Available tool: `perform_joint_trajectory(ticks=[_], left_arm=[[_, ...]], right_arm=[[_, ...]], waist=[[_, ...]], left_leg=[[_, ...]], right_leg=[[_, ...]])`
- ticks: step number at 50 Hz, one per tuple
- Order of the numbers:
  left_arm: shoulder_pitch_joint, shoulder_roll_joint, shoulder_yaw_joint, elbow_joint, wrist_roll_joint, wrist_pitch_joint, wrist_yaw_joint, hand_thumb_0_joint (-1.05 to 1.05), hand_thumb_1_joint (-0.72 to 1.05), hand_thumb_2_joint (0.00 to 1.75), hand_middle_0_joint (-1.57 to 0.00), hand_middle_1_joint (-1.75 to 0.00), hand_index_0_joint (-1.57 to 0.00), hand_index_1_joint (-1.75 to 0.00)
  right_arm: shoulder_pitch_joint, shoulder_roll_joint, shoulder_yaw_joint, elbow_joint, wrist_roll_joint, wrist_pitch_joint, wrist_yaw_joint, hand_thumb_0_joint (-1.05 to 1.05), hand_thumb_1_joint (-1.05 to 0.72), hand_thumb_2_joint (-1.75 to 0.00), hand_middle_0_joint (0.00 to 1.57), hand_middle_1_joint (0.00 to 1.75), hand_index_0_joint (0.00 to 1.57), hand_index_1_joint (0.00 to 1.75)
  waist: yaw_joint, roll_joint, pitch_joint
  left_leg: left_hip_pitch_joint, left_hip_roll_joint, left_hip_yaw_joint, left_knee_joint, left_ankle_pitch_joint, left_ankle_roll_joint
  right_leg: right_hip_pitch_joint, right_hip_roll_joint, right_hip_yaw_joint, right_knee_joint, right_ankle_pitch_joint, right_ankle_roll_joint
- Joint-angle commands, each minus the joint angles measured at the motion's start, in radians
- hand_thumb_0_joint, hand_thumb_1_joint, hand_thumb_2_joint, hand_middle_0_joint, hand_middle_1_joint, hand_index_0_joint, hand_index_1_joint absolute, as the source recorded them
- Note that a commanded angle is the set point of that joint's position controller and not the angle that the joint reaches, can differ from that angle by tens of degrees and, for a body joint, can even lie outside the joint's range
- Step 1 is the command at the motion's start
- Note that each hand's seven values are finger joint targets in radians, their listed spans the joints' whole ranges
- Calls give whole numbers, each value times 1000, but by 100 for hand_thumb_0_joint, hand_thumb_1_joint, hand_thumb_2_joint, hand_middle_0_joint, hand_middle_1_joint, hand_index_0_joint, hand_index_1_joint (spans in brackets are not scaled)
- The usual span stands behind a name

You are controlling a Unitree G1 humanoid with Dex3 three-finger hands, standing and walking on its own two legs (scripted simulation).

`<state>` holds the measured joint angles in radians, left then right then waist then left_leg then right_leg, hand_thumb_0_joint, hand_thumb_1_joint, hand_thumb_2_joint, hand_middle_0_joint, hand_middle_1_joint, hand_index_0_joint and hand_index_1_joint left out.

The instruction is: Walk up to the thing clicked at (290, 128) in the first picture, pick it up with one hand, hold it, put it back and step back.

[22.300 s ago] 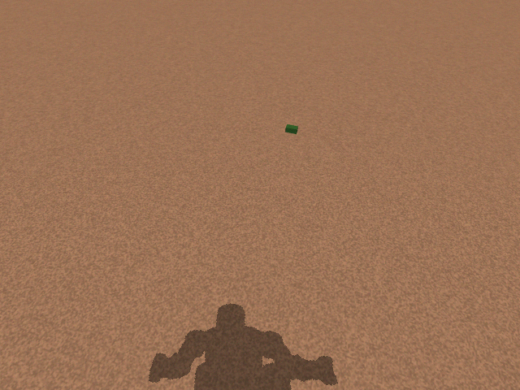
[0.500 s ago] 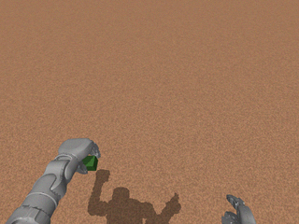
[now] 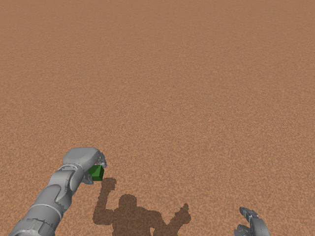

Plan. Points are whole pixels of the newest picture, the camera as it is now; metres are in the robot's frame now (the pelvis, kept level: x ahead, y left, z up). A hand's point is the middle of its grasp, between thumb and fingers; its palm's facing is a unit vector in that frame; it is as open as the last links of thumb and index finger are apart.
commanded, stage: crouch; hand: left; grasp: from above
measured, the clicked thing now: (90, 173) +0.31 +0.22 -0.07
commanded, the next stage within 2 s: none
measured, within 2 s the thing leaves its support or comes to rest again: neither
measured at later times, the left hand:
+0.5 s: hand (93, 182) +0.30 +0.23 -0.12, palm faces -0.45 +0.01 -0.89, open 6.5 cm
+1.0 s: hand (111, 188) +0.37 +0.24 -0.37, palm faces -0.46 +0.02 -0.89, open 6.5 cm
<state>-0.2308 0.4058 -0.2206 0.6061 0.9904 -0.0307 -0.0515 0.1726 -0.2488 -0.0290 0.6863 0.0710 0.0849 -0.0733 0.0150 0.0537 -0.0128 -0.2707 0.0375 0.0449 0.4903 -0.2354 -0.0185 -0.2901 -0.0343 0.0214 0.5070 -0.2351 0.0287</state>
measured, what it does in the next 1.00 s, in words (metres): lowers itself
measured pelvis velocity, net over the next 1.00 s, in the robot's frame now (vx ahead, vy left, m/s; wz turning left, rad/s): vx -0.06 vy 0.01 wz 0.00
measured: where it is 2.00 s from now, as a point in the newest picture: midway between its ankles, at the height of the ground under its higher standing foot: outside the picture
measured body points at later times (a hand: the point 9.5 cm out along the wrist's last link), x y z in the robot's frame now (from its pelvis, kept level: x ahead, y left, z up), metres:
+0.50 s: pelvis -0.01 +0.00 -0.03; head +0.05 +0.00 +0.41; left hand +0.32 +0.22 -0.07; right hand +0.11 -0.27 -0.15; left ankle +0.01 +0.13 -0.74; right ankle +0.02 -0.14 -0.74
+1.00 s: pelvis -0.06 +0.01 -0.24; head +0.12 +0.03 +0.17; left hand +0.39 +0.24 -0.32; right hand -0.02 -0.26 -0.37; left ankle +0.01 +0.13 -0.74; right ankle +0.02 -0.14 -0.74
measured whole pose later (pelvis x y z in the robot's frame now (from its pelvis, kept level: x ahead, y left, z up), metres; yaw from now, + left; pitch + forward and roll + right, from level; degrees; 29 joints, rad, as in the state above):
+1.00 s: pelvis -0.06 +0.01 -0.24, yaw +0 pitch +34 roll -3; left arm -0.76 0.47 -0.04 1.26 1.18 -0.07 0.33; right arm 0.25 -0.22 -0.06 0.74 -0.05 0.00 0.00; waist -0.17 0.06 -0.20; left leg -1.72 0.04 -0.04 1.74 -0.62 0.00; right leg -1.68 -0.03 0.01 1.69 -0.60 0.05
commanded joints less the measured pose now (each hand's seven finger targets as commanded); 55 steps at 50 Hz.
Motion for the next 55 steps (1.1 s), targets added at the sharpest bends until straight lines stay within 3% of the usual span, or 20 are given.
perform_joint_trajectory(ticks=[1, 3, 4, 9, 15, 21, 25, 28, 29, 30, 32, 35, 37, 40, 42, 43, 45, 46, 53, 55], left_arm=[[-305, 197, 109, -188, -9, -1, 47, 0, 83, 8, -114, -14, -119, -9], [-315, 201, 111, -162, 2, 0, 51, 0, 86, 3, -116, -19, -122, -12], [-330, 209, 115, -193, 5, -3, 52, 0, 78, 5, -108, -16, -114, -10], [-290, 187, 110, -124, 15, -9, 74, 0, 89, 13, -122, -13, -125, -10], [-328, 165, 111, 1, 57, -46, 170, 0, 88, 12, -124, -9, -126, -7], [-487, 155, 103, 141, 123, -65, 298, 0, 88, 11, -124, -9, -127, -6], [-557, 117, 94, 298, 160, -60, 375, 0, 86, 12, -123, -8, -125, -7], [-651, 160, 117, 347, 185, -52, 416, 0, 84, 13, -121, -11, -123, -8], [-670, 166, 119, 384, 187, -49, 424, 0, 84, 13, -121, -12, -123, -10], [-702, 180, 129, 376, 184, -49, 435, 0, 84, 14, -120, -13, -123, -10], [-724, 160, 123, 438, 185, -40, 444, 0, 81, 12, -118, -10, -121, -8], [-752, 218, 161, 431, 181, -34, 451, 0, 80, 13, -117, -12, -120, -10], [-792, 228, 172, 424, 181, -24, 453, 0, 79, 18, -117, -13, -119, -11], [-791, 232, 183, 501, 176, -7, 446, 0, 77, 12, -115, -12, -118, -9], [-847, 275, 205, 453, 176, -11, 437, 0, 77, 13, -116, -11, -118, -9], [-827, 300, 218, 483, 182, -12, 432, 0, 78, 14, -117, -10, -119, -8], [-819, 281, 216, 518, 180, -20, 421, 0, 82, 12, -118, -10, -121, -7], [-877, 292, 220, 482, 178, -32, 416, 0, 81, 14, -118, -10, -120, -8], [-946, 379, 267, 464, 220, -89, 417, 0, 86, 15, -120, -13, -123, -9], [-975, 352, 251, 485, 228, -100, 420, 0, 88, 13, -121, -13, -125, -9]], right_arm=[[-91, -124, -44, -136, -5, -42, -6, 0, -90, -90, 20, 30, 20, 30], [-92, -122, -44, -135, -7, -39, -5, 0, -92, -91, 20, 30, 20, 30], [-95, -122, -46, -138, -6, -38, -5, 0, -88, -89, 20, 30, 20, 30], [-76, -125, -47, -129, -8, -29, -1, 0, -89, -90, 20, 30, 20, 30], [-52, -125, -53, -110, -23, -18, 8, 0, -89, -90, 20, 30, 20, 30], [31, -142, -79, -52, -52, -25, 29, 0, -90, -90, 20, 30, 20, 30], [79, -147, -91, -51, -68, -36, 45, 0, -90, -90, 20, 30, 20, 30], [103, -156, -99, -52, -77, -50, 48, 0, -90, -90, 20, 30, 20, 30], [112, -161, -100, -50, -79, -53, 47, 0, -90, -90, 20, 30, 20, 30], [115, -162, -103, -49, -83, -59, 44, 0, -90, -90, 20, 30, 20, 30], [132, -164, -105, -43, -90, -70, 40, 0, -90, -90, 20, 30, 20, 30], [145, -172, -108, -44, -98, -82, 38, 0, -89, -90, 20, 30, 20, 30], [154, -172, -110, -43, -104, -89, 35, 0, -89, -90, 20, 30, 20, 30], [165, -174, -107, -26, -111, -97, 34, 0, -89, -90, 20, 30, 20, 30], [168, -172, -110, -21, -114, -103, 36, 0, -89, -90, 20, 30, 20, 30], [171, -179, -110, -28, -116, -104, 38, 0, -90, -90, 20, 30, 20, 30], [174, -176, -102, -21, -122, -108, 46, 0, -89, -90, 20, 30, 20, 30], [174, -175, -103, -23, -122, -111, 48, 0, -89, -90, 20, 30, 20, 30], [196, -194, -88, -7, -138, -132, 82, 0, -89, -90, 20, 30, 20, 30], [204, -201, -86, 9, -145, -138, 92, 0, -89, -90, 20, 30, 20, 30]], waist=[[3, -34, -243], [-2, -53, -237], [1, -46, -254], [-17, -86, -214], [-41, -99, -186], [-79, -38, -322], [-98, -36, -371], [-100, -24, -458], [-115, -20, -471], [-105, 16, -494], [-127, 22, -531], [-116, 45, -629], [-132, 59, -686], [-156, 34, -656], [-147, 73, -738], [-155, 55, -729], [-170, 44, -705], [-178, 54, -736], [-187, 138, -825], [-212, 163, -816]], left_leg=[[127, -45, 5, -56, 199, 27], [123, -44, 3, -53, 205, 28], [133, -50, 6, -48, 215, 30], [102, -50, 8, -37, 194, 33], [15, -55, 2, 20, 119, 29], [-146, -45, -5, 250, 127, 15], [-353, -43, -10, 417, 50, 14], [-504, -48, -11, 538, -10, 20], [-547, -48, -15, 566, -42, 19], [-565, -44, -20, 595, -64, 16], [-637, -41, -33, 655, -101, 19], [-736, -35, -51, 742, -140, 19], [-783, -32, -58, 793, -155, 19], [-903, -32, -62, 862, -209, 24], [-913, -32, -69, 904, -213, 22], [-946, -32, -73, 927, -237, 24], [-1029, -36, -73, 981, -259, 29], [-1041, -37, -75, 1005, -275, 29], [-1101, -38, -100, 1155, -244, 24], [-1103, -33, -115, 1190, -228, 19]], right_leg=[[58, 57, -25, -74, 155, -34], [61, 56, -29, -73, 161, -32], [65, 52, -24, -75, 176, -29], [35, 50, -25, -73, 162, -27], [-59, 45, -24, -25, 93, -29], [-259, 50, -25, 191, 112, -36], [-435, 50, -28, 344, 44, -44], [-529, 49, -28, 459, -6, -44], [-572, 48, -32, 492, -33, -46], [-633, 51, -38, 529, -58, -52], [-715, 55, -48, 598, -93, -57], [-797, 51, -53, 706, -129, -61], [-844, 49, -57, 763, -137, -62], [-938, 48, -58, 827, -181, -61], [-978, 50, -65, 884, -191, -66], [-1004, 48, -68, 902, -213, -66], [-1059, 46, -70, 948, -230, -65], [-1090, 48, -72, 971, -249, -67], [-1279, 44, -94, 1133, -243, -71], [-1350, 40, -106, 1175, -236, -70]])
